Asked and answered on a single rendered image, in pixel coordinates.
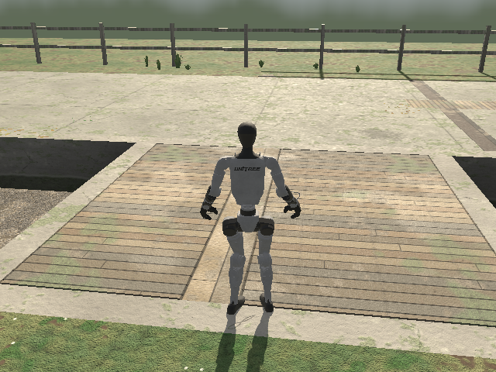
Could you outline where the right robot forearm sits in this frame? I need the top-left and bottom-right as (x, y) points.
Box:
(282, 185), (298, 208)

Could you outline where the robot right upper arm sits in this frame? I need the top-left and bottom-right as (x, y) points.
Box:
(263, 156), (289, 198)

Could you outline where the robot left upper arm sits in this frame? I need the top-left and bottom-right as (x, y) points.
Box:
(208, 156), (231, 197)

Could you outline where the left robot forearm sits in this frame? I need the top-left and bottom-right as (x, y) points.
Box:
(202, 185), (216, 210)

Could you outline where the robot right shin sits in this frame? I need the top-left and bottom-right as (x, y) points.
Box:
(260, 253), (273, 303)

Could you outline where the left robot thigh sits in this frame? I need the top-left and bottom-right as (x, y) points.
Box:
(222, 216), (246, 267)

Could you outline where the robot left hand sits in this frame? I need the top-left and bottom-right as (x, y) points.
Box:
(200, 207), (218, 220)

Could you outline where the robot right hand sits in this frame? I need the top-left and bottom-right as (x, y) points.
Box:
(284, 200), (301, 219)

